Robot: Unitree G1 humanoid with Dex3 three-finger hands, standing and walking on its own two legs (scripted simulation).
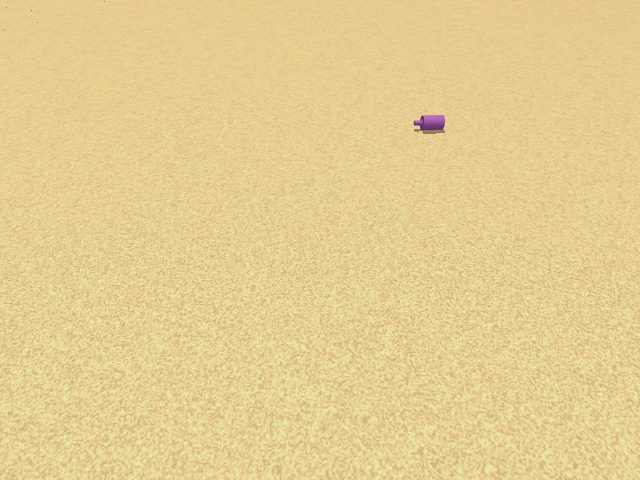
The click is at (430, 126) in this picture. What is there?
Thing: lying bottle
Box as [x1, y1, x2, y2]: [414, 115, 444, 129]
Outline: 414,121 414,125 419,124 421,129 441,129 444,125 443,115 422,115 419,121
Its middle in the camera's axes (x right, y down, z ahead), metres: +0.65 -0.69 +2.28
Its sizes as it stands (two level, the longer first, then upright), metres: 0.167 0.083 0.083
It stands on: the floor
